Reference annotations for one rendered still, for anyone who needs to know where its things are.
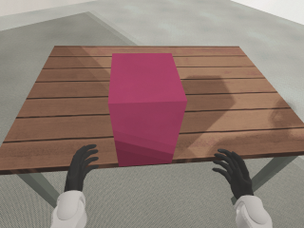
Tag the table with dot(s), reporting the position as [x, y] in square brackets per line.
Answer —
[230, 105]

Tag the robot left hand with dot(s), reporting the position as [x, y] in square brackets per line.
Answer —
[77, 170]

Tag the carton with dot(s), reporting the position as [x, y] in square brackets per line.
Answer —
[146, 103]

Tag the robot right hand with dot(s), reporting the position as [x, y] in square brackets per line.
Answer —
[236, 173]

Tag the right robot forearm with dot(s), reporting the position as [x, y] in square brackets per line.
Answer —
[251, 213]

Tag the left robot forearm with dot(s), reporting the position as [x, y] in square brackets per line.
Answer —
[70, 211]

